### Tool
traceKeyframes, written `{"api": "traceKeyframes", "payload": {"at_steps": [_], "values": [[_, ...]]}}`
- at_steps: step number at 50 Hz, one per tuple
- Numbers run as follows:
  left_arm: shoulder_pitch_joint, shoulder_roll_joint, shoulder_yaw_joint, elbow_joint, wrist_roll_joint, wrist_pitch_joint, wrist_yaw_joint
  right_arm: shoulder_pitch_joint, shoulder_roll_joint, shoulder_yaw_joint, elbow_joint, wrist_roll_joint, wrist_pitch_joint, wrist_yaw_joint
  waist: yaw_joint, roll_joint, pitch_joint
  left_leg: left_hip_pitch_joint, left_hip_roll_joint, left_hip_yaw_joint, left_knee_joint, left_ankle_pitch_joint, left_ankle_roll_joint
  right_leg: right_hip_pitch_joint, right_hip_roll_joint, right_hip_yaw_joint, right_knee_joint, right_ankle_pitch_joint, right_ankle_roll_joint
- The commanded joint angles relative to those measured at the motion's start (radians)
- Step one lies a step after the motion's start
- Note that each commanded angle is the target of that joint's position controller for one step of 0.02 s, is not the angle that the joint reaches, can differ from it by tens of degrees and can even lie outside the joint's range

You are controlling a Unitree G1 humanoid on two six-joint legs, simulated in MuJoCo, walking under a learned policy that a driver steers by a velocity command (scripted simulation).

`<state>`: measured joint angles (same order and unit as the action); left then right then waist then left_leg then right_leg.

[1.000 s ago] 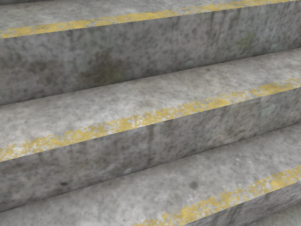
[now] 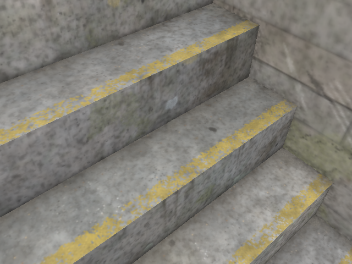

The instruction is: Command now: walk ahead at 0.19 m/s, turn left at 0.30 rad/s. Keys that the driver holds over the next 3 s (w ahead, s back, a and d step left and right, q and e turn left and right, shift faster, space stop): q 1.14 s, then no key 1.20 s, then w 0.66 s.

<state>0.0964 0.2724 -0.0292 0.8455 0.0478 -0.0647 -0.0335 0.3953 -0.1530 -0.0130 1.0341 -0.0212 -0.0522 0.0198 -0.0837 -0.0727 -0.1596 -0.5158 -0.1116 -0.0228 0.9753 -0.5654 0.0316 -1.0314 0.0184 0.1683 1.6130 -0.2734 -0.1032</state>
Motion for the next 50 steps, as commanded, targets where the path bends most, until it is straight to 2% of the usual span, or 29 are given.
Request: {"api": "traceKeyframes", "payload": {"at_steps": [1, 2, 3, 6, 7, 8, 9, 10, 11, 12, 14, 19, 22, 24, 26, 27, 28, 29, 31, 34, 37, 41, 42, 43, 46, 47, 48, 49, 50], "values": [[-0.140, 0.010, -0.021, -0.151, 0.008, -0.005, 0.004, -0.288, -0.166, -0.038, -0.178, -0.006, -0.038, -0.002, 0.119, 0.029, -0.021, -0.166, 0.102, -0.225, -0.374, 0.506, 0.145, 0.219, -0.061, -0.184, -0.362, -0.018, 0.095], [-0.287, -0.021, -0.031, -0.215, -0.017, 0.000, -0.006, -0.210, -0.205, -0.064, -0.144, 0.002, -0.029, 0.001, 0.089, 0.056, 0.049, -0.336, 0.088, -0.234, -0.497, 0.401, 0.139, 0.425, -0.043, -0.253, -0.494, -0.143, 0.109], [-0.163, -0.073, -0.036, -0.171, -0.020, 0.007, -0.018, -0.245, -0.187, -0.055, -0.166, -0.033, -0.047, 0.005, 0.134, 0.164, 0.094, -0.459, 0.153, -0.289, -0.538, 0.452, 0.151, 0.620, -0.074, -0.239, -0.389, 0.192, 0.113], [0.040, 0.067, 0.038, -0.137, -0.026, 0.004, 0.017, -0.314, -0.193, -0.063, -0.237, 0.015, -0.107, 0.007, 0.237, 0.065, 0.060, -0.172, 0.123, -0.252, -0.255, 0.813, 0.141, 0.738, 0.005, -0.258, -0.868, 0.336, 0.121], [0.190, 0.122, 0.074, -0.081, -0.031, 0.005, 0.044, -0.265, -0.140, -0.056, -0.221, -0.025, -0.112, 0.035, 0.258, 0.083, -0.014, -0.091, 0.074, -0.221, -0.060, 0.967, 0.108, 0.884, -0.001, -0.239, -1.057, 0.485, 0.063], [0.394, 0.205, 0.101, -0.022, -0.005, -0.008, 0.057, -0.049, -0.007, -0.038, -0.193, -0.033, -0.114, 0.062, 0.170, -0.132, -0.268, -0.238, -0.035, -0.153, 0.348, 0.558, 0.025, 1.262, -0.239, 0.007, -0.985, 1.227, -0.188], [0.324, 0.237, 0.114, -0.078, -0.012, 0.018, 0.020, 0.209, -0.039, -0.049, -0.115, -0.024, -0.092, 0.074, 0.137, -0.251, -0.381, -0.399, -0.090, -0.211, 0.969, -0.003, -0.044, 1.278, -0.517, 0.526, -1.205, 0.935, -0.434], [0.180, 0.202, 0.118, -0.077, 0.018, 0.018, 0.014, 0.133, -0.066, -0.066, -0.111, -0.016, -0.059, 0.075, 0.115, 0.007, -0.093, -0.600, -0.046, -0.269, 1.236, 0.181, -0.050, 1.016, -0.489, 0.537, -1.262, 0.327, -0.337], [-0.047, 0.110, 0.086, -0.125, -0.009, 0.024, -0.002, 0.091, -0.086, -0.067, -0.113, -0.001, -0.016, 0.074, 0.061, 0.023, 0.011, -0.633, 0.011, -0.243, 1.296, 0.347, -0.024, 0.777, -0.430, 0.386, -1.316, -0.131, -0.245], [-0.205, -0.022, 0.037, -0.167, -0.011, 0.029, -0.020, 0.071, -0.095, -0.070, -0.119, -0.013, 0.014, 0.063, 0.014, 0.082, -0.003, -0.575, 0.040, -0.219, 1.217, 0.464, -0.013, 0.602, -0.365, 0.248, -1.341, -0.236, -0.184], [-0.310, -0.087, 0.011, -0.189, -0.016, 0.021, -0.009, 0.070, -0.072, -0.065, -0.146, -0.023, 0.040, 0.073, -0.059, 0.088, -0.023, -0.404, 0.102, -0.099, 1.065, 0.432, -0.007, 0.444, -0.253, -0.042, -1.349, -0.145, -0.089], [-0.362, 0.006, 0.048, -0.288, -0.037, -0.045, 0.042, -0.050, -0.105, -0.055, -0.158, -0.017, 0.028, 0.115, -0.003, 0.053, -0.050, -0.038, 0.178, 0.020, 0.419, 0.347, -0.117, 0.519, -0.174, -0.314, -1.366, 0.091, -0.020], [-0.214, 0.121, 0.087, -0.209, -0.042, -0.018, 0.029, -0.107, -0.140, -0.060, -0.204, -0.024, 0.043, 0.122, 0.077, -0.037, 0.019, -0.024, 0.187, -0.014, 0.008, 0.089, -0.103, 0.748, -0.340, -0.150, -1.371, 0.041, -0.123], [-0.191, 0.085, 0.078, -0.175, -0.046, 0.005, 0.017, -0.008, -0.122, -0.054, -0.201, -0.017, 0.032, 0.090, 0.054, 0.006, 0.021, 0.032, 0.181, -0.006, -0.295, 0.207, -0.068, 0.849, -0.414, -0.091, -1.321, 0.007, -0.165], [-0.135, 0.015, 0.064, -0.133, -0.049, 0.016, 0.002, -0.026, -0.108, -0.056, -0.218, -0.016, -0.019, 0.061, 0.084, 0.034, 0.029, 0.111, 0.130, 0.023, -0.531, 0.423, 0.019, 0.859, -0.379, -0.141, -1.217, -0.040, -0.097], [-0.099, -0.053, 0.050, -0.142, -0.033, 0.016, 0.007, -0.051, -0.125, -0.060, -0.246, -0.027, -0.040, 0.041, 0.135, 0.132, -0.012, 0.191, 0.198, -0.133, -0.545, 0.700, 0.142, 0.796, -0.273, -0.265, -1.056, -0.070, 0.001], [-0.163, -0.048, 0.049, -0.211, -0.041, -0.010, 0.032, -0.064, -0.216, -0.078, -0.268, 0.008, -0.051, 0.029, 0.132, 0.287, -0.032, 0.342, 0.331, -0.405, -0.595, 0.774, 0.330, 0.516, -0.081, -0.380, -0.860, -0.085, 0.101], [-0.271, 0.004, 0.054, -0.233, -0.037, -0.030, 0.043, -0.031, -0.260, -0.104, -0.263, -0.013, -0.056, 0.031, 0.014, 0.328, 0.028, 0.414, 0.362, -0.489, -0.613, 0.577, 0.366, 0.289, -0.016, -0.315, -0.726, -0.127, 0.125], [-0.313, 0.005, 0.059, -0.239, -0.030, -0.016, 0.055, -0.071, -0.201, -0.095, -0.274, -0.049, -0.067, 0.049, 0.000, 0.269, 0.051, 0.372, 0.361, -0.477, -0.598, 0.641, 0.301, 0.149, -0.023, -0.143, -0.248, -0.214, 0.112], [-0.232, 0.059, 0.077, -0.263, -0.022, -0.005, 0.074, -0.220, -0.162, -0.068, -0.349, 0.004, -0.012, 0.035, 0.047, 0.041, 0.011, 0.299, 0.320, -0.376, -0.516, 0.700, 0.273, 0.101, -0.002, -0.101, -0.022, -0.142, 0.097], [-0.189, -0.013, 0.038, -0.304, -0.008, -0.016, 0.067, -0.184, -0.156, -0.047, -0.396, -0.027, 0.035, 0.018, 0.028, 0.134, -0.023, 0.375, 0.334, -0.491, -0.535, 0.618, 0.310, -0.009, -0.008, -0.058, -0.047, -0.140, 0.131], [-0.149, -0.025, 0.028, -0.279, 0.025, -0.007, 0.036, -0.300, -0.200, -0.061, -0.472, 0.014, 0.009, -0.001, 0.055, 0.146, 0.002, 0.142, 0.198, -0.289, -0.548, 0.501, 0.212, 0.352, 0.006, -0.250, -0.630, -0.287, 0.173], [-0.027, -0.021, 0.042, -0.238, 0.005, -0.009, 0.031, -0.352, -0.232, -0.073, -0.500, -0.032, 0.003, -0.002, 0.086, 0.232, -0.016, 0.019, 0.236, -0.377, -0.532, 0.591, 0.211, 0.558, -0.010, -0.183, -0.622, -0.018, 0.160], [0.068, -0.009, 0.048, -0.212, -0.022, -0.011, 0.026, -0.426, -0.223, -0.070, -0.513, -0.038, 0.000, 0.006, 0.131, 0.196, -0.011, -0.008, 0.259, -0.391, -0.505, 0.618, 0.229, 0.636, -0.014, -0.173, -0.725, 0.137, 0.163], [0.029, -0.018, 0.052, -0.220, -0.010, -0.016, 0.041, -0.236, -0.137, -0.056, -0.422, -0.004, 0.024, 0.035, 0.077, 0.107, -0.032, 0.101, 0.173, -0.380, -0.350, 0.454, 0.179, 0.779, -0.039, -0.136, -1.144, 0.295, 0.101], [0.030, 0.107, 0.081, -0.231, -0.004, -0.029, 0.046, -0.119, -0.073, -0.050, -0.437, -0.017, 0.026, 0.030, -0.022, -0.076, -0.124, -0.055, 0.009, -0.246, -0.091, 0.232, 0.039, 0.953, -0.208, 0.111, -1.102, 0.748, -0.122], [-0.056, 0.136, 0.094, -0.272, -0.001, -0.012, 0.036, -0.068, -0.102, -0.056, -0.410, -0.027, 0.019, 0.030, -0.009, -0.150, -0.162, -0.282, -0.021, -0.236, 0.198, -0.016, -0.081, 1.057, -0.385, 0.410, -1.162, 0.739, -0.309], [-0.020, 0.155, 0.110, -0.270, 0.004, -0.008, 0.029, -0.096, -0.179, -0.079, -0.380, -0.017, 0.018, 0.024, 0.051, -0.066, -0.135, -0.389, -0.010, -0.248, 0.607, -0.011, -0.137, 0.993, -0.460, 0.541, -1.252, 0.514, -0.355], [-0.060, 0.122, 0.088, -0.258, 0.001, -0.002, 0.002, -0.107, -0.215, -0.089, -0.339, 0.012, 0.023, 0.012, 0.034, -0.006, -0.048, -0.449, -0.006, -0.274, 0.941, 0.146, -0.131, 0.861, -0.425, 0.461, -1.267, 0.236, -0.283]]}}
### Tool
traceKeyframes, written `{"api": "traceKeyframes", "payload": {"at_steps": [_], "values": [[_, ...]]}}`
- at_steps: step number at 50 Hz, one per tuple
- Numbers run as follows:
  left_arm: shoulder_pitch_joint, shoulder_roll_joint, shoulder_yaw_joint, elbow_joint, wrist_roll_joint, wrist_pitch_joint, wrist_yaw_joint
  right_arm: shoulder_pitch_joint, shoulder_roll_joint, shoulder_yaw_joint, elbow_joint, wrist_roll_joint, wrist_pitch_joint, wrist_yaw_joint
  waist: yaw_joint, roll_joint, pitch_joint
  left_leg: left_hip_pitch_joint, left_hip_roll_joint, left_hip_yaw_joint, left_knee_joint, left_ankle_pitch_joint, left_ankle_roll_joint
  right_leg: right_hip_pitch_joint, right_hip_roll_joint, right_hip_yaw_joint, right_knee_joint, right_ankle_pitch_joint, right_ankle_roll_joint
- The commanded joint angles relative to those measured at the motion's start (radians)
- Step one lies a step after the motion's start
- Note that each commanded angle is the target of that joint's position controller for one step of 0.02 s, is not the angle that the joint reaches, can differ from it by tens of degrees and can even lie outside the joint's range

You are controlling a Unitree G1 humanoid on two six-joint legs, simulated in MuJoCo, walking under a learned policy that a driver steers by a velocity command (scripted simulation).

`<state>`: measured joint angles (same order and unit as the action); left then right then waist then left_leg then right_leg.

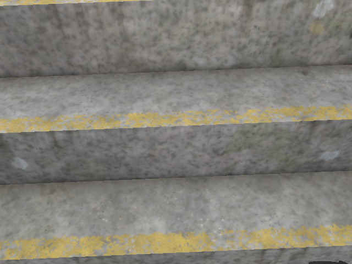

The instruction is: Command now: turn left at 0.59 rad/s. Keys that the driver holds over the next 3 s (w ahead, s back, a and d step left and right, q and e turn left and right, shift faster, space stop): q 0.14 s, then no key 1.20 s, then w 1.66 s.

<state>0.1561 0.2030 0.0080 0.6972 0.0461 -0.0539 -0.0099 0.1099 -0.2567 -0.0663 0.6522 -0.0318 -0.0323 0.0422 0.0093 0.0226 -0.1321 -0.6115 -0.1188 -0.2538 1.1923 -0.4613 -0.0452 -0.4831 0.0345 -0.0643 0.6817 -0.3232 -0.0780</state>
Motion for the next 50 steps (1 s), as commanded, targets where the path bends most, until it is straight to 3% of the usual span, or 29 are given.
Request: {"api": "traceKeyframes", "payload": {"at_steps": [1, 2, 3, 5, 7, 8, 10, 12, 13, 14, 16, 17, 18, 19, 20, 21, 22, 23, 24, 25, 26, 28, 30, 37, 38, 39, 40, 45, 50], "values": [[-0.217, 0.073, -0.003, -0.158, 0.012, 0.014, -0.041, 0.136, -0.132, -0.047, 0.058, 0.045, 0.006, -0.025, -0.050, -0.035, -0.016, -0.360, -0.006, -0.055, 0.761, 0.200, -0.024, 0.199, -0.364, 0.505, -0.370, 0.065, -0.196], [-0.245, 0.003, -0.039, -0.159, 0.019, 0.052, -0.052, 0.046, -0.122, -0.036, 0.032, 0.058, 0.005, -0.031, -0.016, -0.017, -0.012, -0.397, -0.019, -0.033, 0.770, 0.289, -0.005, 0.157, -0.314, 0.401, -0.378, 0.002, -0.173], [-0.239, -0.015, -0.050, -0.149, 0.001, 0.058, -0.050, 0.016, -0.095, -0.025, 0.020, 0.044, -0.003, -0.025, -0.018, -0.020, -0.014, -0.386, 0.009, -0.006, 0.757, 0.312, 0.011, 0.156, -0.279, 0.319, -0.379, 0.007, -0.164], [-0.185, -0.049, -0.062, -0.147, -0.022, 0.027, -0.040, 0.014, -0.070, -0.023, 0.057, 0.049, -0.016, -0.022, 0.013, 0.020, -0.006, -0.405, 0.052, -0.034, 0.544, 0.310, -0.003, 0.254, -0.248, 0.213, -0.371, -0.009, -0.114], [-0.135, -0.027, -0.057, -0.142, -0.032, -0.005, -0.038, 0.000, -0.082, -0.032, 0.085, 0.031, -0.019, -0.021, 0.038, -0.053, -0.001, -0.393, 0.074, -0.008, 0.423, 0.279, -0.038, 0.291, -0.246, 0.174, -0.390, -0.069, -0.097], [-0.171, 0.002, -0.052, -0.147, -0.037, -0.003, -0.044, 0.001, -0.085, -0.030, 0.092, 0.018, -0.010, -0.013, 0.021, -0.122, -0.019, -0.316, 0.080, 0.062, 0.457, 0.285, -0.048, 0.234, -0.234, 0.161, -0.406, -0.035, -0.113], [-0.218, 0.004, -0.053, -0.160, -0.038, -0.002, -0.067, 0.049, -0.088, -0.031, 0.105, 0.012, -0.003, -0.009, 0.000, -0.079, 0.002, -0.260, 0.116, 0.095, 0.267, 0.251, -0.071, 0.222, -0.249, 0.138, -0.432, -0.075, -0.112], [-0.233, 0.019, -0.047, -0.146, -0.054, -0.002, -0.074, 0.026, -0.048, -0.011, 0.091, -0.015, -0.001, -0.003, -0.004, -0.074, 0.033, -0.185, 0.180, 0.184, -0.114, 0.076, -0.073, 0.243, -0.251, 0.101, -0.436, -0.156, -0.090], [-0.223, 0.074, -0.020, -0.129, -0.058, -0.003, -0.062, 0.006, -0.032, -0.003, 0.085, -0.028, 0.007, 0.014, 0.008, -0.107, 0.043, -0.089, 0.170, 0.294, -0.234, -0.024, -0.064, 0.211, -0.234, 0.059, -0.426, -0.159, -0.090], [-0.156, 0.115, -0.002, -0.093, -0.034, -0.009, -0.047, 0.037, -0.029, -0.003, 0.074, -0.045, 0.005, 0.015, 0.008, -0.136, 0.043, -0.046, 0.204, 0.253, -0.190, 0.083, -0.035, 0.213, -0.305, 0.135, -0.396, -0.088, -0.127], [-0.216, 0.056, -0.019, -0.095, -0.022, -0.016, -0.048, 0.075, -0.030, 0.007, 0.048, -0.028, -0.002, 0.010, -0.016, -0.119, 0.031, -0.042, 0.233, 0.217, -0.288, 0.194, 0.007, 0.264, -0.357, 0.174, -0.379, -0.035, -0.163], [-0.282, -0.017, -0.052, -0.086, -0.029, -0.024, -0.062, 0.105, 0.004, 0.016, 0.054, -0.015, -0.006, 0.021, -0.068, -0.086, 0.026, 0.049, 0.254, 0.201, -0.411, 0.294, 0.029, 0.228, -0.344, 0.144, -0.342, 0.019, -0.142], [-0.288, -0.078, -0.072, -0.067, -0.052, -0.023, -0.077, 0.130, 0.032, 0.028, 0.055, 0.009, -0.013, 0.034, -0.105, -0.037, 0.017, 0.155, 0.245, 0.225, -0.639, 0.387, 0.045, 0.223, -0.302, 0.094, -0.284, 0.062, -0.095], [-0.210, -0.100, -0.074, -0.028, -0.053, -0.026, -0.097, 0.135, 0.036, 0.030, 0.066, 0.021, -0.019, 0.038, -0.078, -0.060, 0.015, 0.244, 0.217, 0.238, -0.715, 0.422, 0.049, 0.231, -0.272, 0.058, -0.240, 0.131, -0.052], [-0.068, -0.042, -0.043, -0.004, -0.033, -0.032, -0.092, 0.059, -0.018, 0.026, 0.015, 0.025, -0.029, 0.025, 0.027, -0.056, -0.028, 0.236, 0.206, 0.207, -0.628, 0.611, 0.114, 0.301, -0.209, -0.009, -0.178, 0.236, -0.034], [0.017, 0.033, -0.016, -0.002, 0.000, -0.047, -0.054, -0.047, -0.070, 0.017, -0.036, 0.028, -0.036, 0.008, 0.079, -0.021, -0.099, 0.215, 0.216, 0.182, -0.561, 0.688, 0.197, 0.340, -0.155, -0.050, -0.130, 0.345, -0.021], [-0.041, 0.073, -0.004, -0.016, 0.009, -0.049, -0.032, -0.047, -0.062, 0.014, -0.039, 0.013, -0.039, 0.001, 0.038, -0.018, -0.098, 0.131, 0.215, 0.190, -0.549, 0.635, 0.220, 0.387, -0.144, -0.071, -0.109, 0.408, -0.017], [-0.104, 0.057, -0.007, -0.039, 0.006, -0.041, -0.024, -0.003, -0.042, 0.021, -0.024, 0.005, -0.042, 0.003, 0.013, -0.009, -0.086, 0.098, 0.215, 0.185, -0.557, 0.565, 0.224, 0.382, -0.152, -0.071, -0.117, 0.403, -0.019], [-0.126, 0.030, -0.015, -0.039, -0.008, -0.032, -0.028, 0.034, -0.017, 0.030, -0.009, 0.005, -0.039, 0.012, -0.006, 0.003, -0.071, 0.117, 0.224, 0.170, -0.575, 0.497, 0.220, 0.341, -0.157, -0.063, -0.133, 0.337, -0.020], [-0.124, 0.005, -0.021, -0.028, -0.025, -0.026, -0.041, 0.072, -0.001, 0.036, 0.010, 0.009, -0.030, 0.024, -0.023, 0.008, -0.052, 0.153, 0.228, 0.158, -0.599, 0.453, 0.211, 0.295, -0.155, -0.062, -0.152, 0.254, -0.015], [-0.101, -0.010, -0.024, -0.015, -0.030, -0.024, -0.057, 0.104, 0.000, 0.035, 0.029, 0.015, -0.019, 0.035, -0.028, 0.007, -0.036, 0.180, 0.228, 0.153, -0.620, 0.424, 0.198, 0.268, -0.149, -0.068, -0.162, 0.208, -0.006], [-0.085, -0.017, -0.025, 0.007, -0.022, -0.030, -0.075, 0.104, -0.011, 0.030, 0.047, 0.021, -0.007, 0.042, -0.030, 0.011, -0.018, 0.192, 0.216, 0.166, -0.635, 0.392, 0.180, 0.258, -0.145, -0.074, -0.168, 0.202, 0.006], [-0.078, -0.012, -0.024, 0.026, -0.015, -0.032, -0.082, 0.086, -0.009, 0.031, 0.051, 0.013, -0.004, 0.043, -0.030, 0.012, -0.021, 0.203, 0.207, 0.175, -0.645, 0.391, 0.173, 0.261, -0.144, -0.081, -0.165, 0.218, 0.014], [-0.020, 0.007, -0.020, 0.089, -0.022, -0.029, -0.089, 0.078, -0.021, 0.027, 0.102, 0.013, -0.002, 0.042, -0.017, 0.006, -0.007, 0.234, 0.191, 0.185, -0.684, 0.415, 0.180, 0.264, -0.147, -0.094, -0.172, 0.190, 0.027], [0.015, 0.075, 0.020, 0.096, -0.066, -0.024, 0.003, 0.120, 0.028, 0.038, 0.100, 0.025, -0.049, -0.037, 0.006, -0.016, 0.037, 0.288, 0.260, 0.134, -0.696, 0.673, 0.159, 0.291, -0.205, -0.051, -0.214, 0.268, 0.048], [0.051, 0.072, 0.016, 0.121, -0.070, -0.023, 0.038, 0.133, 0.027, 0.041, 0.121, 0.029, -0.065, -0.068, 0.006, 0.022, 0.015, 0.324, 0.265, 0.134, -0.689, 0.737, 0.148, 0.305, -0.208, -0.046, -0.218, 0.268, 0.054], [0.064, 0.067, 0.016, 0.132, -0.067, -0.020, 0.052, 0.131, 0.020, 0.040, 0.126, 0.027, -0.070, -0.082, 0.009, 0.031, 0.018, 0.340, 0.262, 0.135, -0.690, 0.755, 0.143, 0.309, -0.207, -0.043, -0.221, 0.258, 0.055], [0.093, 0.040, 0.020, 0.167, -0.054, 0.005, 0.050, 0.158, 0.017, 0.038, 0.151, 0.022, -0.056, -0.091, 0.011, 0.008, 0.036, 0.367, 0.256, 0.133, -0.737, 0.649, 0.160, 0.315, -0.201, -0.042, -0.261, 0.167, 0.048], [0.140, 0.047, 0.022, 0.206, -0.041, 0.022, 0.061, 0.188, 0.026, 0.039, 0.181, 0.023, -0.040, -0.095, 0.008, -0.005, 0.096, 0.341, 0.250, 0.129, -0.779, 0.508, 0.167, 0.295, -0.202, -0.036, -0.282, 0.110, 0.043]]}}
Over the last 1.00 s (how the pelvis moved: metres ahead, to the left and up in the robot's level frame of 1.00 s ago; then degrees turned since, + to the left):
0.11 -0.07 0.04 34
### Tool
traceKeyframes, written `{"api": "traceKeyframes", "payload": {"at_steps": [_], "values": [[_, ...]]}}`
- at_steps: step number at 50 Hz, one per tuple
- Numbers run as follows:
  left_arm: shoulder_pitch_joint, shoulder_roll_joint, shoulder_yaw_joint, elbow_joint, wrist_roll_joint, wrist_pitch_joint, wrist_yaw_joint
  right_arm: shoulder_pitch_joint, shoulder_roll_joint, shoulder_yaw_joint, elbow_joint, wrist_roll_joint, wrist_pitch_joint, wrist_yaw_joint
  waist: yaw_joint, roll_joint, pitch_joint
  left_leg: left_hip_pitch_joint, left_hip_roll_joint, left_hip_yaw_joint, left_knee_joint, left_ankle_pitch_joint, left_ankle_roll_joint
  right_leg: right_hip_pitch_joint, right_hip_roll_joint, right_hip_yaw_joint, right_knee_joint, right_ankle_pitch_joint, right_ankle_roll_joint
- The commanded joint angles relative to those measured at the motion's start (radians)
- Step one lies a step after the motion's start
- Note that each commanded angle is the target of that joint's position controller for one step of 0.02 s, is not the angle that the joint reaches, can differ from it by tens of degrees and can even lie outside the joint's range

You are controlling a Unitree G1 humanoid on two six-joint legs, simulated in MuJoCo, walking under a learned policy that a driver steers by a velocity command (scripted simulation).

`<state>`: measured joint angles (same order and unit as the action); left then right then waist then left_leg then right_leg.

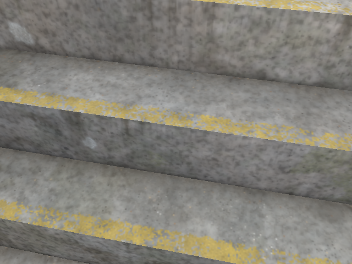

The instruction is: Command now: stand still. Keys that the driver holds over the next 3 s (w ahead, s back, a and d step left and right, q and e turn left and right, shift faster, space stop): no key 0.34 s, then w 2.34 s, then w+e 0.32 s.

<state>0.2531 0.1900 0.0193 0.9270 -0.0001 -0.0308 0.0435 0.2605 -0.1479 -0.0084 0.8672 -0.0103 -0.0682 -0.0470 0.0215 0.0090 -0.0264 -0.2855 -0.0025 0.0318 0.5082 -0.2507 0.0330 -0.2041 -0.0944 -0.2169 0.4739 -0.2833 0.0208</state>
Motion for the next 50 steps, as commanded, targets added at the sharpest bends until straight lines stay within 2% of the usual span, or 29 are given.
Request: {"api": "traceKeyframes", "payload": {"at_steps": [1, 7, 8, 9, 11, 14, 15, 16, 17, 18, 21, 23, 25, 28, 31, 34, 36, 37, 38, 39, 40, 42, 43, 44, 46, 47, 48, 49, 50], "values": [[0.041, 0.058, 0.008, -0.019, 0.006, 0.001, 0.009, 0.035, -0.076, -0.016, -0.027, 0.000, -0.001, -0.006, -0.005, 0.009, 0.001, 0.006, 0.133, -0.154, -0.105, 0.273, 0.089, 0.014, -0.076, 0.116, -0.081, 0.070, -0.057], [0.095, 0.058, 0.004, 0.024, 0.009, 0.006, 0.021, 0.080, -0.072, -0.017, 0.018, -0.002, 0.014, -0.010, -0.018, 0.012, 0.052, -0.022, 0.128, -0.158, -0.149, 0.100, 0.094, -0.001, -0.077, 0.119, -0.100, 0.034, -0.074], [-0.017, -0.002, -0.029, -0.004, 0.048, 0.010, -0.089, 0.071, -0.095, -0.014, 0.068, -0.003, 0.044, 0.086, -0.035, 0.042, 0.001, -0.041, 0.047, -0.140, -0.249, -0.261, 0.107, -0.044, -0.027, 0.086, -0.100, -0.182, -0.050], [0.011, 0.034, -0.020, 0.002, 0.060, 0.012, -0.146, 0.031, -0.132, -0.032, 0.063, -0.015, 0.066, 0.128, -0.017, 0.010, 0.079, -0.094, 0.045, -0.152, -0.280, -0.338, 0.128, -0.085, -0.002, 0.061, -0.089, -0.174, -0.051], [0.087, 0.076, -0.010, 0.041, 0.057, -0.001, -0.173, 0.031, -0.132, -0.045, 0.078, -0.024, 0.088, 0.151, -0.024, -0.004, 0.053, -0.061, 0.059, -0.153, -0.272, -0.293, 0.162, -0.105, 0.011, 0.050, -0.071, -0.132, -0.064], [0.071, 0.015, -0.030, 0.053, 0.049, -0.011, -0.170, 0.016, -0.087, -0.025, 0.109, -0.027, 0.071, 0.150, -0.026, 0.011, 0.023, -0.069, 0.049, -0.125, -0.233, -0.172, 0.145, -0.087, 0.006, 0.087, -0.076, -0.069, -0.097], [0.118, 0.026, -0.011, 0.071, -0.017, -0.019, -0.034, 0.065, -0.038, -0.009, 0.115, 0.012, 0.016, 0.044, -0.006, 0.030, 0.087, -0.076, 0.114, -0.134, -0.171, 0.110, 0.108, -0.027, -0.082, 0.156, -0.133, 0.087, -0.103], [0.135, 0.027, -0.021, 0.088, -0.012, -0.019, 0.015, 0.101, -0.033, -0.001, 0.139, 0.015, 0.000, 0.006, -0.021, 0.016, 0.071, -0.034, 0.119, -0.138, -0.166, 0.202, 0.092, -0.008, -0.078, 0.169, -0.124, 0.116, -0.096], [0.058, -0.035, -0.052, 0.074, 0.023, -0.008, -0.082, 0.079, -0.059, 0.000, 0.154, 0.000, 0.020, 0.087, -0.040, -0.004, -0.065, -0.022, 0.030, -0.084, -0.194, 0.005, 0.074, 0.024, -0.006, 0.124, -0.104, 0.006, -0.074], [0.106, 0.068, -0.007, 0.083, -0.006, -0.021, -0.003, 0.062, -0.095, -0.014, 0.132, 0.007, 0.001, 0.019, -0.014, 0.017, 0.078, -0.040, 0.105, -0.136, -0.163, 0.137, 0.097, -0.007, -0.067, 0.160, -0.135, 0.078, -0.103], [0.142, 0.086, 0.001, 0.099, -0.001, -0.013, 0.029, 0.097, -0.131, -0.024, 0.147, 0.012, 0.009, -0.012, -0.015, -0.014, 0.050, -0.102, 0.082, -0.134, -0.107, -0.093, 0.141, 0.024, -0.048, 0.167, -0.100, -0.113, -0.144], [0.167, 0.114, 0.016, 0.098, 0.005, -0.001, 0.024, 0.054, -0.144, -0.031, 0.122, 0.008, 0.013, -0.003, 0.010, -0.081, 0.089, -0.276, 0.068, -0.125, -0.010, -0.259, 0.156, 0.038, -0.093, 0.255, -0.137, -0.311, -0.191], [0.217, 0.130, 0.028, 0.121, 0.008, 0.009, 0.020, -0.021, -0.086, -0.014, 0.085, 0.012, 0.002, 0.024, 0.039, -0.186, 0.125, -0.459, 0.039, -0.021, 0.163, -0.194, 0.143, 0.102, -0.195, 0.406, -0.250, -0.454, -0.252], [0.266, 0.127, 0.046, 0.165, 0.012, 0.000, 0.020, -0.055, -0.070, -0.013, 0.046, 0.000, -0.013, 0.049, 0.045, -0.162, 0.099, -0.491, 0.106, 0.037, 0.490, -0.095, 0.106, 0.047, -0.323, 0.543, -0.362, -0.493, -0.346], [0.085, 0.156, 0.055, 0.134, 0.029, -0.030, 0.019, -0.027, -0.061, -0.016, -0.014, 0.006, -0.024, 0.058, -0.050, -0.107, 0.065, -0.527, 0.162, -0.036, 0.791, -0.199, 0.068, -0.011, -0.284, 0.420, -0.360, -0.273, -0.319], [-0.068, 0.122, 0.037, 0.109, 0.026, -0.037, 0.016, 0.083, -0.052, -0.001, -0.007, 0.043, -0.040, 0.047, -0.139, -0.011, 0.061, -0.170, 0.141, 0.021, 0.386, -0.143, 0.109, -0.196, -0.163, 0.165, -0.255, 0.032, -0.264], [0.025, 0.129, 0.032, 0.148, 0.006, -0.035, 0.004, 0.267, -0.057, -0.011, 0.071, 0.029, -0.033, 0.038, -0.174, 0.101, -0.012, 0.097, -0.012, 0.181, 0.044, 0.045, 0.145, -0.171, -0.078, 0.103, 0.090, 0.339, -0.290], [-0.004, 0.123, 0.027, 0.134, -0.007, -0.049, -0.021, 0.365, -0.084, -0.023, 0.104, 0.010, -0.036, 0.019, -0.213, 0.159, -0.053, 0.203, 0.004, 0.126, -0.051, 0.210, 0.136, -0.203, -0.027, 0.062, 0.382, 0.493, -0.255], [-0.059, 0.087, 0.019, 0.103, -0.008, -0.064, -0.045, 0.469, -0.102, -0.030, 0.133, -0.008, -0.035, -0.003, -0.234, 0.194, -0.091, 0.350, 0.151, -0.117, -0.227, 0.262, 0.116, -0.359, -0.016, 0.087, 0.663, 0.219, -0.181], [0.023, -0.006, 0.016, 0.092, 0.002, -0.082, -0.059, 0.482, -0.188, -0.042, 0.142, -0.018, -0.013, -0.015, -0.146, 0.337, -0.101, 0.529, 0.330, -0.380, -0.158, 0.969, 0.182, -0.655, 0.144, 0.154, 1.100, -0.071, -0.108], [0.047, -0.040, 0.010, 0.071, -0.007, -0.075, -0.045, 0.424, -0.232, -0.043, 0.088, -0.048, -0.019, -0.010, -0.150, 0.307, -0.202, 0.440, 0.457, -0.538, -0.221, 0.727, 0.324, -0.728, 0.176, 0.259, 1.493, -0.084, -0.081], [-0.279, -0.037, 0.008, -0.112, 0.034, -0.072, -0.044, 0.270, -0.184, -0.040, 0.101, -0.033, -0.035, 0.009, -0.099, 0.065, 0.057, 0.377, 0.377, -0.387, -0.264, 0.307, 0.265, -1.076, 0.127, 0.247, 1.753, -0.038, -0.100], [-0.335, 0.035, 0.001, -0.113, -0.015, -0.027, -0.108, 0.460, -0.085, -0.005, 0.255, -0.115, 0.017, 0.105, -0.190, 0.209, 0.069, 0.388, 0.388, -0.349, -0.184, 0.769, 0.357, -1.319, 0.230, 0.364, 2.036, -0.056, -0.315], [-0.370, -0.092, -0.019, -0.236, 0.061, -0.050, -0.051, 0.336, -0.109, -0.034, 0.181, -0.027, -0.038, 0.048, -0.081, 0.041, 0.094, 0.450, 0.341, -0.266, -0.224, 0.334, 0.186, -1.256, 0.133, 0.345, 1.882, -0.149, -0.216], [-0.382, -0.113, -0.048, -0.307, 0.039, -0.043, -0.031, 0.279, -0.052, -0.010, 0.222, -0.024, -0.075, 0.037, -0.038, 0.059, 0.073, 0.294, 0.324, -0.190, -0.303, 0.199, 0.144, -1.242, 0.146, 0.263, 1.997, -0.216, -0.207], [-0.470, -0.090, -0.051, -0.320, 0.060, -0.043, -0.028, 0.408, -0.005, -0.002, 0.267, -0.019, -0.084, 0.015, -0.116, 0.011, 0.065, 0.534, 0.282, -0.248, -0.232, 0.354, 0.169, -1.400, 0.145, 0.246, 2.005, -0.275, -0.195], [-0.603, 0.034, -0.066, -0.428, 0.021, 0.027, -0.119, 0.814, 0.064, 0.073, 0.466, -0.111, -0.001, 0.068, -0.135, 0.093, -0.129, 0.659, 0.259, -0.308, -0.006, 1.127, 0.220, -1.646, 0.214, 0.377, 1.904, -0.533, -0.374], [-0.604, 0.013, -0.080, -0.454, 0.079, 0.038, -0.148, 0.897, -0.006, 0.050, 0.477, -0.147, 0.021, 0.071, -0.141, 0.065, -0.228, 0.861, 0.302, -0.343, 0.070, 1.463, 0.252, -1.698, 0.184, 0.374, 1.726, -0.645, -0.371], [-0.522, -0.050, -0.115, -0.444, 0.107, 0.056, -0.157, 0.791, -0.052, 0.042, 0.450, -0.162, 0.031, 0.073, -0.079, 0.016, -0.328, 0.785, 0.323, -0.354, 0.003, 1.444, 0.263, -1.576, 0.088, 0.347, 1.478, -0.494, -0.348]]}}
Over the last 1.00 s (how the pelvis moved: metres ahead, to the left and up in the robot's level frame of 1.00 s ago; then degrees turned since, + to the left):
0.02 0.04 0.02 12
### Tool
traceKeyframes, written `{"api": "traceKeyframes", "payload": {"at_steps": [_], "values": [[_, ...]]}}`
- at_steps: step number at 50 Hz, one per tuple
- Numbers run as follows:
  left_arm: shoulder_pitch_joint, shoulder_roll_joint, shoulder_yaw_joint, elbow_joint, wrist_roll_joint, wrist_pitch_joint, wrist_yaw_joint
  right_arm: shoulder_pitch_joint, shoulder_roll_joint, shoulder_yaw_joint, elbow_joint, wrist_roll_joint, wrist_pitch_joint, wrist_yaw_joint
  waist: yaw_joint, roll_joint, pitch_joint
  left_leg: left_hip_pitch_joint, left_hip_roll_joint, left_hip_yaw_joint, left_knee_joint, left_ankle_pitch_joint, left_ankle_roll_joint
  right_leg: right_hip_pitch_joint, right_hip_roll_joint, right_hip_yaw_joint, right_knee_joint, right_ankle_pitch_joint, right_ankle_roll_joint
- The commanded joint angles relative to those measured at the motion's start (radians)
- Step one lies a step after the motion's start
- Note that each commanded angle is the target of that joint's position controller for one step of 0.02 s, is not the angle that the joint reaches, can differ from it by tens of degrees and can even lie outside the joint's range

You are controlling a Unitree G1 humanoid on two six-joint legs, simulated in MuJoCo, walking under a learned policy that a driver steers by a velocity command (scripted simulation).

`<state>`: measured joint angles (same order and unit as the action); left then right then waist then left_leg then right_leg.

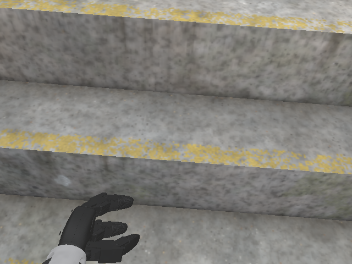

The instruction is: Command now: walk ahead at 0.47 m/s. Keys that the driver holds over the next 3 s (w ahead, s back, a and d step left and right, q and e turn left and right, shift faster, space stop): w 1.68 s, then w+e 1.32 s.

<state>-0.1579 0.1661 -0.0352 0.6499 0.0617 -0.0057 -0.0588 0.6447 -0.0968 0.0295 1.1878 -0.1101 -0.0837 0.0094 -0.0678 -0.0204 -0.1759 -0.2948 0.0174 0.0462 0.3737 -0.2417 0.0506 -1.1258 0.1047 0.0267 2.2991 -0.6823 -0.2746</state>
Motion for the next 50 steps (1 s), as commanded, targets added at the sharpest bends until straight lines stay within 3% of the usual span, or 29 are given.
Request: {"api": "traceKeyframes", "payload": {"at_steps": [1, 3, 4, 5, 6, 7, 8, 9, 11, 16, 17, 18, 19, 20, 21, 22, 24, 25, 26, 29, 32, 36, 40, 43, 46, 47, 48, 49, 50], "values": [[0.024, -0.066, -0.078, -0.124, 0.034, 0.066, -0.038, 0.166, -0.126, 0.002, 0.056, -0.039, 0.047, 0.047, 0.117, 0.046, -0.202, 0.467, 0.269, -0.291, -0.002, 1.330, 0.270, -0.263, -0.148, 0.071, -0.664, 0.051, -0.027], [-0.251, -0.054, -0.085, -0.157, 0.009, 0.158, -0.029, 0.021, -0.196, -0.005, -0.019, -0.007, 0.057, 0.100, 0.117, 0.173, -0.117, -0.272, 0.235, -0.302, -0.282, 1.404, 0.439, 0.458, -0.018, -0.143, -0.985, 0.114, 0.074], [-0.233, -0.052, -0.094, -0.160, -0.037, 0.209, -0.054, 0.056, -0.319, -0.040, 0.033, 0.035, 0.057, 0.152, 0.186, 0.282, -0.117, -0.213, 0.323, -0.344, -0.291, 1.647, 0.496, 0.550, 0.075, -0.160, -1.104, -0.256, 0.195], [-0.092, 0.049, -0.055, -0.035, -0.056, 0.201, -0.052, 0.029, -0.269, -0.020, -0.015, -0.034, 0.056, 0.180, 0.200, 0.057, -0.314, 0.052, 0.230, -0.222, -0.039, 1.964, 0.380, 0.608, 0.045, -0.142, -1.258, 0.176, 0.142], [0.329, 0.002, -0.017, 0.122, -0.062, 0.064, 0.056, -0.161, -0.265, -0.092, -0.122, 0.169, -0.027, 0.018, 0.226, 0.039, -0.315, -0.050, 0.112, -0.069, 0.183, 1.532, 0.188, 1.042, -0.035, -0.107, -1.220, 0.352, 0.110], [0.428, 0.026, 0.000, 0.202, -0.104, 0.037, 0.119, -0.147, -0.297, -0.086, -0.112, 0.187, -0.064, -0.022, 0.268, 0.010, -0.281, -0.301, 0.036, -0.059, 0.310, 1.257, 0.121, 1.166, -0.030, 0.013, -1.298, 0.098, 0.121], [0.399, 0.069, 0.018, 0.236, -0.104, 0.033, 0.156, -0.174, -0.275, -0.089, -0.145, 0.154, -0.076, -0.021, 0.232, -0.120, -0.191, -0.431, -0.013, -0.065, 0.542, 0.739, 0.103, 1.122, -0.120, 0.164, -1.422, -0.074, 0.109], [0.195, 0.126, 0.038, 0.233, -0.053, 0.027, 0.164, -0.249, -0.167, -0.089, -0.231, 0.102, -0.051, -0.018, 0.106, -0.233, -0.056, -0.577, -0.068, -0.135, 1.162, 0.202, 0.061, 0.890, -0.287, 0.394, -1.539, 0.027, 0.047], [-0.063, 0.085, 0.046, 0.197, 0.003, -0.004, 0.144, -0.290, 0.025, -0.062, -0.386, 0.072, 0.014, -0.054, -0.054, 0.007, 0.149, -0.715, -0.079, -0.266, 1.699, -0.035, 0.033, 0.538, -0.360, 0.339, -1.550, 0.146, 0.066], [-0.060, 0.025, 0.061, 0.292, 0.018, -0.093, 0.085, -0.100, -0.085, -0.080, -0.383, 0.054, 0.075, -0.057, -0.255, 0.004, 0.219, -0.654, -0.071, -0.245, 1.605, 0.122, 0.021, 0.436, -0.356, 0.084, -1.615, 0.097, 0.173], [-0.331, -0.038, -0.014, 0.026, 0.023, -0.053, -0.005, -0.115, -0.210, -0.061, -0.321, 0.053, 0.120, 0.026, -0.194, 0.133, 0.111, -0.503, -0.090, -0.265, 1.356, 0.053, 0.075, 0.195, -0.281, -0.062, -1.642, 0.502, 0.124], [-0.462, 0.101, 0.027, -0.014, -0.051, -0.040, -0.028, 0.022, -0.202, -0.078, -0.298, 0.017, 0.158, 0.050, -0.321, -0.052, 0.080, -0.372, -0.043, -0.194, 1.198, 0.059, 0.025, 0.174, -0.336, -0.023, -1.636, 0.642, 0.104], [-0.349, 0.108, 0.032, -0.014, -0.052, -0.009, -0.031, -0.039, -0.220, -0.070, -0.282, -0.002, 0.181, 0.069, -0.242, 0.068, 0.041, -0.424, 0.041, -0.261, 0.896, 0.106, 0.047, 0.292, -0.362, 0.021, -1.633, 0.569, 0.129], [-0.164, 0.070, 0.039, 0.063, -0.074, 0.028, -0.026, -0.192, -0.153, -0.045, -0.295, 0.003, 0.189, 0.116, -0.163, 0.111, 0.047, -0.344, -0.012, -0.024, 0.391, -0.067, 0.050, 0.470, -0.255, -0.074, -1.590, 0.425, 0.082], [0.032, 0.056, 0.031, 0.118, -0.016, 0.060, -0.033, -0.263, -0.108, -0.026, -0.270, 0.029, 0.185, 0.131, -0.060, 0.091, 0.105, -0.247, -0.067, 0.039, 0.302, -0.023, 0.055, 0.391, -0.248, -0.118, -1.438, 0.260, 0.078], [0.193, 0.039, 0.045, 0.169, 0.006, 0.057, -0.074, -0.254, -0.217, -0.064, -0.263, 0.086, 0.140, 0.093, 0.041, 0.069, 0.024, -0.229, -0.202, -0.077, 0.470, -0.020, 0.136, 0.460, -0.145, -0.213, -1.343, 0.469, 0.081], [0.305, 0.008, 0.021, 0.230, 0.068, 0.018, -0.105, -0.021, -0.362, -0.091, -0.228, 0.044, 0.119, 0.053, -0.070, 0.269, -0.091, 0.088, 0.091, -0.746, 0.153, 0.050, 0.446, 0.123, -0.025, -0.034, -0.770, 0.345, 0.137], [0.258, 0.005, 0.025, 0.232, 0.032, -0.005, -0.094, 0.056, -0.339, -0.081, -0.199, 0.050, 0.091, 0.046, -0.112, 0.373, 0.003, 0.169, 0.193, -1.181, -0.011, -0.433, 0.481, -0.174, 0.019, 0.179, -0.368, 0.501, 0.148], [0.116, 0.061, 0.053, 0.221, -0.028, -0.047, -0.047, 0.076, -0.305, -0.072, -0.170, 0.023, 0.059, 0.050, -0.138, 0.195, 0.093, 0.209, 0.142, -1.089, 0.011, -0.567, 0.301, -0.347, 0.038, 0.251, -0.301, 0.580, 0.115], [0.267, 0.098, 0.044, 0.313, -0.009, -0.059, 0.001, -0.305, -0.196, -0.040, -0.210, 0.080, 0.047, 0.026, 0.024, -0.002, 0.042, 0.072, 0.109, -0.798, 0.037, -0.285, 0.247, -0.253, -0.028, 0.243, -0.299, 0.834, 0.110], [0.163, 0.071, 0.034, 0.296, -0.004, -0.038, -0.013, -0.191, -0.116, -0.020, -0.149, 0.077, 0.038, 0.048, 0.008, 0.156, 0.055, -0.002, 0.118, -0.620, 0.027, -0.235, 0.280, -0.274, -0.079, 0.084, -0.047, 0.552, 0.086], [0.058, -0.001, -0.018, 0.215, -0.018, -0.065, -0.016, 0.027, -0.099, -0.002, -0.023, 0.011, 0.014, 0.051, -0.035, 0.147, 0.137, 0.187, 0.147, -0.553, 0.025, -0.196, 0.243, -0.595, -0.103, 0.071, 0.161, 0.480, 0.010], [-0.053, 0.025, -0.029, 0.112, -0.043, -0.044, 0.000, -0.078, -0.123, -0.003, -0.076, -0.019, -0.016, 0.057, 0.011, 0.061, 0.163, -0.017, 0.137, -0.390, -0.131, -0.163, 0.197, -0.415, -0.212, -0.058, -0.236, 0.648, 0.053], [-0.317, -0.012, -0.052, -0.046, -0.019, 0.065, -0.011, -0.092, -0.160, -0.011, -0.058, 0.054, 0.015, 0.097, 0.051, 0.199, 0.151, -0.469, 0.204, -0.324, -0.476, 0.047, 0.261, 0.211, -0.176, -0.173, -0.678, 0.253, 0.098], [0.070, 0.124, 0.004, 0.056, -0.020, 0.097, -0.063, -0.267, -0.385, -0.073, -0.116, 0.105, -0.043, 0.144, 0.251, 0.263, -0.041, 0.116, 0.288, -0.198, -0.138, 1.808, 0.315, 0.299, 0.018, -0.291, -0.975, 0.257, 0.172], [0.193, 0.159, 0.026, 0.101, -0.014, 0.093, -0.058, -0.220, -0.353, -0.080, -0.083, 0.084, -0.052, 0.172, 0.239, 0.222, -0.122, 0.274, 0.261, -0.153, 0.096, 2.028, 0.306, 0.376, 0.023, -0.244, -1.187, 0.271, 0.139], [0.407, 0.184, 0.041, 0.197, -0.003, 0.101, -0.051, -0.042, -0.246, -0.063, -0.031, -0.013, -0.046, 0.199, 0.201, 0.053, -0.371, 0.063, 0.186, -0.187, 0.378, 1.891, 0.276, 0.781, -0.060, 0.082, -1.246, 0.549, -0.013], [0.636, 0.220, 0.060, 0.287, 0.019, 0.110, -0.029, -0.099, -0.137, -0.048, -0.043, -0.039, -0.018, 0.224, 0.299, -0.145, -0.341, -0.342, 0.000, -0.234, 0.664, 1.037, 0.268, 1.010, -0.207, 0.537, -1.696, 0.109, -0.115], [0.639, 0.209, 0.106, 0.362, -0.032, 0.066, 0.091, -0.292, -0.176, -0.098, -0.169, 0.094, -0.067, 0.087, 0.233, -0.245, -0.230, -0.433, -0.093, -0.187, 1.087, 0.377, 0.193, 0.992, -0.298, 0.887, -1.788, -0.547, -0.099]]}}
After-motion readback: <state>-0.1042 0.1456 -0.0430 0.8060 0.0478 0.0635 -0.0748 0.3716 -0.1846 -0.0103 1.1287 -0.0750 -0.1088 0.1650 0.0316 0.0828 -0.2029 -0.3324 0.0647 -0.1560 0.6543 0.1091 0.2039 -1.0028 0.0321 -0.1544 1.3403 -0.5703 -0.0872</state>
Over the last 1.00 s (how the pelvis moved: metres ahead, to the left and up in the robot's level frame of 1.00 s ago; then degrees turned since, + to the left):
0.10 0.05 0.01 -3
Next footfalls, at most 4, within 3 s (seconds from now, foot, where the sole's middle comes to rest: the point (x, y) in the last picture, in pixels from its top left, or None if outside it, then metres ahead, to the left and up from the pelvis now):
0.06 right None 0.06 -0.14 -0.57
0.42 left None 0.15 0.10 -0.57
0.92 right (232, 256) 0.38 -0.15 -0.36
1.46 left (149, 119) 0.65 0.05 -0.14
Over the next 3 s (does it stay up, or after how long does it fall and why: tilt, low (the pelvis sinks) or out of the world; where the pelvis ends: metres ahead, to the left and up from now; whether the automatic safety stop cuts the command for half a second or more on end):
stays up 1.06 -0.27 1.05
